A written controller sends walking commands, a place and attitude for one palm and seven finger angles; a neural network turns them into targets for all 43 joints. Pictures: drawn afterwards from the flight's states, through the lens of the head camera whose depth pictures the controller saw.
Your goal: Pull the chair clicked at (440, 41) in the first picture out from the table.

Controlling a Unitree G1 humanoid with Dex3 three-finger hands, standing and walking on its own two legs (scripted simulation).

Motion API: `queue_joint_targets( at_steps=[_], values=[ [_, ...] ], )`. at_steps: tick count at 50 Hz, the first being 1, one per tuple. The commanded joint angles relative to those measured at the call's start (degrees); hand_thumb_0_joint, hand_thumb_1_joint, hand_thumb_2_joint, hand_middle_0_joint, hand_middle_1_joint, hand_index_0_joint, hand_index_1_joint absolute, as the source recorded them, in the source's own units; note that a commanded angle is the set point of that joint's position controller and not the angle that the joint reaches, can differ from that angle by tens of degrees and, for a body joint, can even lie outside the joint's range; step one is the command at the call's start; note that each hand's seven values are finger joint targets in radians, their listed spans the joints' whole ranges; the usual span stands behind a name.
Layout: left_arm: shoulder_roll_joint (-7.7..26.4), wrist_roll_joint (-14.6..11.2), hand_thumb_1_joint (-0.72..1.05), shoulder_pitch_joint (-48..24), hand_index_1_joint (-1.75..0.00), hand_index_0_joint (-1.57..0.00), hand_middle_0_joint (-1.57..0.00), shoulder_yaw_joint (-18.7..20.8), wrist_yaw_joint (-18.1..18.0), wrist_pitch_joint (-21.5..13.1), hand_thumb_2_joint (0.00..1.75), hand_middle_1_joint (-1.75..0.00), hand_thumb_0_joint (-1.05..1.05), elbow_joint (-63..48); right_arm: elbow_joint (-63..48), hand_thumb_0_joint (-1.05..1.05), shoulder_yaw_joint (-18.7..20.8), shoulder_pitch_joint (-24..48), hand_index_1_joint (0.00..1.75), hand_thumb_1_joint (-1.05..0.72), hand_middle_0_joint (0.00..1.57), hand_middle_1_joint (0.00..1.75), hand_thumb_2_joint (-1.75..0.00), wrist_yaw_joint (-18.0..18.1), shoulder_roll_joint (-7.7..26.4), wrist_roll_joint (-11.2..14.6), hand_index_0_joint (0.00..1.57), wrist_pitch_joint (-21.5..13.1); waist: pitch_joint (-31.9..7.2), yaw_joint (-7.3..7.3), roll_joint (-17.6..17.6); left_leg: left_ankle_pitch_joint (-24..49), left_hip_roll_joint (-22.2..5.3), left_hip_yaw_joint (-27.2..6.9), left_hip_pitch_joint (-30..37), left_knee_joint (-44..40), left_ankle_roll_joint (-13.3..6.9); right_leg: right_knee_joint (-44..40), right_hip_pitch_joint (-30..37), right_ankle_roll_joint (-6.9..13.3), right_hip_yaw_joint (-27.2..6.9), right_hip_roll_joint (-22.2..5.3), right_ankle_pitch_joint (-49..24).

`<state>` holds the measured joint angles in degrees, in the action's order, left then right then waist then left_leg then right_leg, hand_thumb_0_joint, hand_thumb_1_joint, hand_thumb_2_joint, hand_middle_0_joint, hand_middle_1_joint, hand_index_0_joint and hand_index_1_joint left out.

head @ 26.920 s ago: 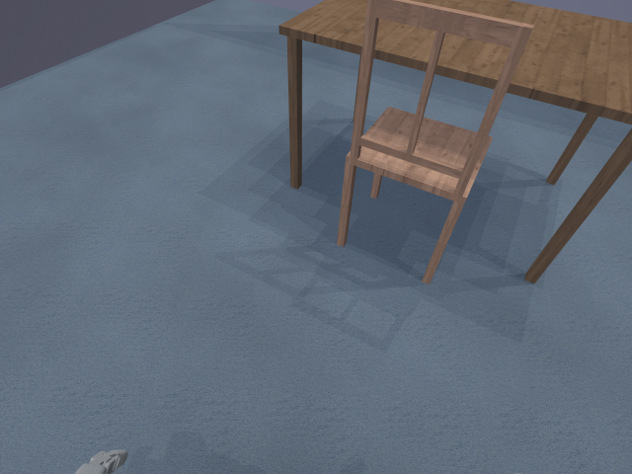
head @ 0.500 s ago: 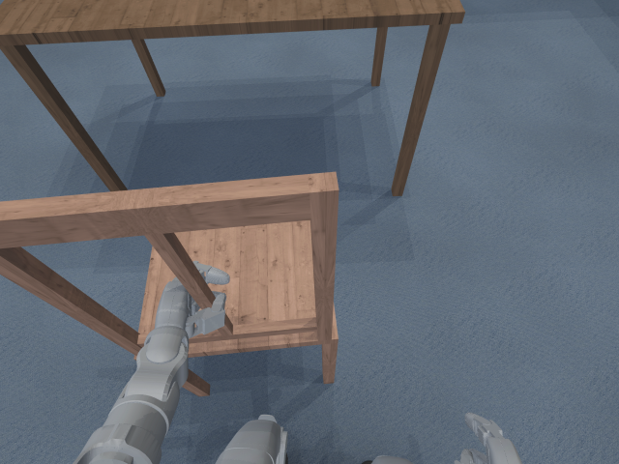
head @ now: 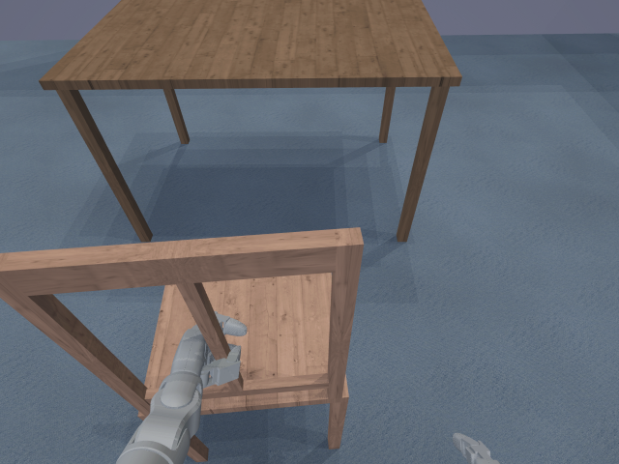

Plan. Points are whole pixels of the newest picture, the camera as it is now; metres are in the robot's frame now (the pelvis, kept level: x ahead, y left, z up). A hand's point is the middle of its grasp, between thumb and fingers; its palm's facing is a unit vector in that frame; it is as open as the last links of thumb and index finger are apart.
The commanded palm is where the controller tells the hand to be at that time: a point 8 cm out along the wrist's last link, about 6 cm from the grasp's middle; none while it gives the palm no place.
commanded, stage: stop walking, hand still on the chair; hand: left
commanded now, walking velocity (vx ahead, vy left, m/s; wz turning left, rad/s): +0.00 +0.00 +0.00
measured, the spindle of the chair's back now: (218, 344) +0.29 +0.16 -0.05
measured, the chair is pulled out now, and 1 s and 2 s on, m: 0.59 0.59 0.59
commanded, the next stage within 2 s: open the thumb and straighten the fingers in 0.38 s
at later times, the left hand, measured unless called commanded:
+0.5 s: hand (232, 364) +0.27 +0.13 -0.06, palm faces +0.02 -0.98 -0.18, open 5.4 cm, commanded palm +0.24 +0.19 -0.05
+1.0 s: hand (218, 358) +0.28 +0.16 -0.07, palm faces +0.01 -0.99 -0.16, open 14.5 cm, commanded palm +0.26 +0.22 -0.05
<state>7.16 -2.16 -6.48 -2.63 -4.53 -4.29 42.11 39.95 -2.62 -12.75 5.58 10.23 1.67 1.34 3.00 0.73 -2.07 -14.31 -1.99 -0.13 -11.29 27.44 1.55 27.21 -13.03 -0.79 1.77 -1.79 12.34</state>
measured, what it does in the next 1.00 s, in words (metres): stands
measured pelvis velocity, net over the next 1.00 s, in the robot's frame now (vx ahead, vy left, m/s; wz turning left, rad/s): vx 0.03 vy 0.00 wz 0.02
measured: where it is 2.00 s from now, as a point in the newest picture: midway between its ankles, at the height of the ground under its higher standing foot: outside the picture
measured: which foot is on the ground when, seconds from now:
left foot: down 0.00-1.00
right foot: down 0.00-1.00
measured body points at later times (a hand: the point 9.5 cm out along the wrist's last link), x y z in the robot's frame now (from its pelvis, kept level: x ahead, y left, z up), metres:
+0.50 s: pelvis +0.01 +0.00 +0.00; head +0.02 -0.02 +0.45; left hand +0.26 +0.19 -0.05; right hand +0.15 -0.25 -0.11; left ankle +0.01 +0.14 -0.74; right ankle +0.03 -0.13 -0.74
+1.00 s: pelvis +0.03 +0.00 -0.03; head +0.07 -0.01 +0.42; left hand +0.27 +0.21 -0.06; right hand +0.17 -0.25 -0.13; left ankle +0.01 +0.14 -0.74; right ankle +0.03 -0.13 -0.74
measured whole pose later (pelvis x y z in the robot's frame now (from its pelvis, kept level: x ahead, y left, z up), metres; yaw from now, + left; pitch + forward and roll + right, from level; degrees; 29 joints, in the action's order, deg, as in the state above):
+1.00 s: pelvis +0.03 +0.00 -0.03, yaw +1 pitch +9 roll +0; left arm 10.4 -4.1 7.4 0.5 -0.4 3.6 16.9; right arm 34.1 0.0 -14.0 3.7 15.2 1.9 -4.6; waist -4.6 2.9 -2.6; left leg -23.4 -0.9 -1.1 -29.4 44.0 1.2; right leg 44.0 -30.8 -1.3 2.2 -3.2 21.9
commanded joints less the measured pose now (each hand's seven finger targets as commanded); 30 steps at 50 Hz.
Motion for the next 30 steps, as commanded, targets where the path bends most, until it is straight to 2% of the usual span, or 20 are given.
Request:
queue_joint_targets(
  at_steps=[1,3,4,6,7,8,9,12,13,14,18,20,23,24,25,26,27,28,29,30],
  values=[
    [8.7,1.6,0.9,-14.0,-1.45,-0.5,-0.5,2.1,-1.1,-3.6,0.9,-1.45,0.0,-12.5,-7.1,0.0,3.3,4.3,0.3,-0.9,0.2,0.3,-0.9,0.9,8.6,-0.3,0.2,-2.7,-11.3,-0.4,1.9,8.7,-3.7,-3.0,4.0,-4.1,-3.1,-5.6,2.2,1.9,-4.5,-4.7,-3.2],
    [8.3,1.5,0.9,-12.6,-1.45,-0.5,-0.5,2.0,-1.0,-3.7,0.9,-1.45,0.0,-12.8,-7.1,0.0,3.3,4.6,0.3,-0.9,0.2,0.3,-0.9,0.9,8.5,-0.2,0.2,-2.7,-12.5,-0.43,3.0,11.9,-4.1,-2.7,5.2,-3.6,-2.9,-4.6,3.2,2.0,-4.4,-5.0,-8.1],
    [9.1,1.5,0.9,-11.8,-1.45,-0.5,-0.5,2.0,-1.0,-3.7,0.9,-1.45,0.0,-12.8,-6.6,0.0,3.5,4.5,0.3,-0.9,0.2,0.3,-0.9,1.1,8.9,-0.1,0.2,-2.8,-12.0,-0.23,1.5,13.0,-4.1,-2.7,5.3,-4.0,-2.9,-4.7,3.2,1.8,-4.0,-5.0,-9.4],
    [8.3,1.6,0.9,-11.0,-1.45,-0.5,-0.5,1.8,-1.0,-3.9,0.9,-1.45,0.0,-13.5,-7.1,0.0,3.4,4.9,0.3,-0.9,0.2,0.3,-0.9,1.1,8.6,-0.3,0.2,-2.8,-13.0,-0.36,1.4,15.3,-4.4,-2.8,5.4,-3.8,-2.8,-3.5,4.3,1.9,-3.9,-5.1,-12.0],
    [8.4,1.6,0.9,-10.9,-1.45,-0.5,-0.5,1.9,-1.0,-4.0,0.9,-1.45,0.0,-14.0,-7.2,0.0,3.4,5.0,0.3,-0.9,0.2,0.3,-0.9,1.1,8.5,-0.2,0.2,-2.7,-13.6,-0.42,2.6,16.0,-4.5,-2.8,5.7,-3.6,-2.7,-3.3,4.9,2.0,-3.8,-5.2,-13.4],
    [8.2,1.5,0.9,-10.2,-1.45,-0.5,-0.5,1.8,-1.0,-3.9,0.9,-1.45,0.0,-13.5,-7.3,0.0,3.5,5.2,0.3,-0.9,0.2,0.3,-0.9,1.1,8.6,-0.2,0.2,-2.5,-13.3,-0.41,2.9,15.8,-4.5,-2.8,5.5,-3.6,-2.7,-3.4,4.9,2.0,-3.7,-5.4,-13.3],
    [8.2,1.3,0.9,-9.4,-1.45,-0.5,-0.5,1.3,-0.9,-3.8,0.9,-1.45,0.0,-13.3,-7.1,0.0,3.5,5.0,0.3,-0.9,0.2,0.3,-0.9,1.2,8.8,0.0,0.2,-2.4,-11.8,-0.15,1.5,15.7,-4.4,-3.0,5.2,-4.2,-2.6,-4.0,4.0,1.9,-3.4,-5.3,-12.5],
    [7.9,1.3,0.9,-10.0,-1.45,-0.5,-0.5,1.5,-1.1,-3.9,0.9,-1.45,0.0,-14.3,-7.8,0.0,3.3,5.6,0.3,-0.9,0.2,0.3,-0.9,1.2,8.4,0.0,0.2,-2.0,-12.5,-0.4,1.7,14.2,-4.5,-3.0,5.3,-4.3,-2.7,-4.1,3.9,2.0,-3.6,-5.2,-10.4],
    [7.8,1.3,0.9,-10.1,-1.45,-0.5,-0.5,1.4,-1.1,-3.8,0.9,-1.45,0.0,-14.4,-7.9,0.0,3.4,5.8,0.3,-0.9,0.2,0.3,-0.9,1.2,8.4,0.0,0.2,-1.9,-12.7,-0.42,1.1,13.7,-4.4,-3.1,5.5,-4.3,-2.7,-4.3,3.8,2.1,-4.0,-5.3,-9.9],
    [8.5,1.3,0.9,-9.8,-1.45,-0.5,-0.5,1.4,-1.1,-3.8,0.9,-1.45,0.0,-14.6,-7.6,0.0,3.5,5.5,0.3,-0.9,0.2,0.3,-0.9,1.4,8.7,0.1,0.2,-1.8,-11.7,-0.23,-1.0,13.1,-4.4,-2.8,5.3,-4.8,-2.7,-5.0,3.4,2.0,-3.7,-5.4,-9.3],
    [8.0,1.2,0.9,-10.0,-1.45,-0.5,-0.5,1.5,-1.4,-3.7,0.9,-1.45,0.0,-14.9,-8.4,0.0,3.3,5.8,0.3,-0.9,0.2,0.3,-0.9,1.3,8.3,0.1,0.2,-1.4,-13.2,-0.42,1.2,13.2,-4.5,-2.8,5.5,-4.4,-2.7,-4.7,4.5,2.2,-3.8,-5.4,-10.1],
    [8.8,1.2,0.9,-9.6,-1.45,-0.5,-0.5,2.0,-1.5,-3.5,0.9,-1.45,0.0,-15.1,-8.3,0.0,3.6,5.5,0.3,-0.9,0.2,0.3,-0.9,1.5,8.7,0.1,0.2,-1.2,-13.1,-0.34,0.5,13.8,-4.6,-2.8,5.5,-4.7,-2.5,-4.5,4.9,2.2,-3.7,-5.5,-11.3],
    [8.1,1.1,0.9,-9.6,-1.45,-0.5,-0.5,1.5,-1.4,-3.5,0.9,-1.45,0.0,-14.9,-8.7,0.0,3.4,6.1,0.3,-0.9,0.2,0.3,-0.9,1.5,8.4,0.1,0.2,-1.0,-12.7,-0.47,1.5,12.8,-4.6,-2.8,5.3,-4.7,-2.6,-4.9,4.2,2.1,-3.6,-5.5,-9.8],
    [12.0,1.2,0.9,-7.5,-1.45,-0.5,-0.5,4.7,-1.7,-3.3,0.9,-1.45,0.0,-13.8,-7.9,0.0,3.8,5.5,0.3,-0.9,0.2,0.3,-0.9,1.7,9.3,0.1,0.2,-0.9,-11.4,-0.49,-0.5,12.1,-4.4,-2.7,4.9,-4.9,-2.5,-5.9,3.7,2.0,-3.8,-5.5,-9.3],
    [6.0,-1.3,0.78,-2.1,-1.45,-0.5,-0.5,1.4,0.2,-1.1,0.84,-1.45,0.0,-9.6,-7.8,0.0,4.1,4.3,0.3,-0.9,0.2,0.3,-0.9,-0.5,11.7,1.9,0.2,-1.3,-7.8,4.24,9.3,4.2,-1.1,-0.5,-3.4,-3.1,-2.7,-2.4,-0.6,1.5,1.4,-2.4,-5.0],
    [9.6,-1.7,0.66,-5.4,-1.45,-0.5,-0.5,4.6,1.1,-1.9,0.78,-1.45,0.0,-14.9,-9.0,0.0,4.3,5.8,0.3,-0.9,0.2,0.3,-0.9,-1.3,12.2,2.0,0.2,-1.9,-8.6,2.4,11.3,1.1,-0.4,0.0,-7.2,-1.6,-3.2,-1.0,-1.1,1.6,1.0,-2.4,-3.5],
    [10.5,-1.4,0.54,-7.5,-1.45,-0.5,-0.5,5.3,1.9,-2.5,0.73,-1.45,0.0,-17.5,-9.6,0.0,4.6,6.5,0.3,-0.9,0.2,0.3,-0.9,-1.4,12.2,1.7,0.2,-2.4,-10.2,2.54,8.8,0.1,0.0,0.6,-7.6,-0.8,-3.4,-0.3,-1.4,1.6,0.6,-2.4,-2.6],
    [12.9,-1.4,0.42,-7.3,-1.45,-0.5,-0.5,7.5,2.0,-2.9,0.67,-1.45,0.0,-19.3,-10.1,0.0,4.7,6.5,0.3,-0.9,0.2,0.3,-0.9,-1.6,11.8,1.6,0.2,-2.8,-11.3,2.17,5.3,-1.3,0.7,1.0,-8.2,0.3,-3.3,0.1,-2.2,1.5,0.0,-2.2,-0.5],
    [12.5,-1.1,0.3,-5.6,-1.45,-0.5,-0.5,6.5,2.2,-2.8,0.61,-1.45,0.0,-20.6,-10.5,0.0,4.6,6.5,0.3,-0.9,0.2,0.3,-0.9,-1.9,11.4,1.6,0.2,-3.2,-10.2,2.13,0.8,-2.5,0.9,0.8,-8.7,0.7,-3.0,0.7,-3.0,1.9,0.1,-2.3,0.8],
    [11.0,-1.0,0.17,-5.8,-1.45,-0.5,-0.5,5.2,2.5,-2.7,0.55,-1.45,0.0,-23.4,-11.3,0.0,4.5,6.3,0.3,-0.9,0.2,0.3,-0.9,-2.3,11.2,1.4,0.2,-3.8,-12.5,2.17,0.2,-2.5,1.2,1.0,-8.8,1.6,-3.1,1.5,-3.7,1.8,0.4,-2.0,1.1]
  ],
)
